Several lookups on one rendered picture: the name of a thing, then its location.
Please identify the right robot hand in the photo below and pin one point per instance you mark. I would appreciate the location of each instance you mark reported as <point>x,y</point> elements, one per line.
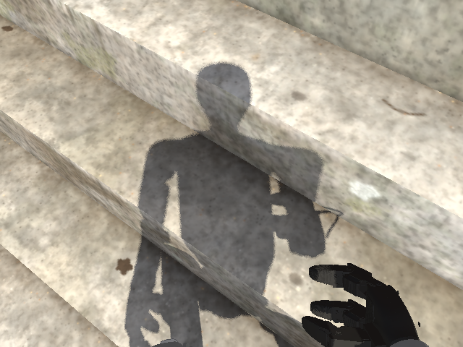
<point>383,322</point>

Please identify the left robot shin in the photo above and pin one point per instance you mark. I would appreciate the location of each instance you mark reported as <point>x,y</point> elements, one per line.
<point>168,340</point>

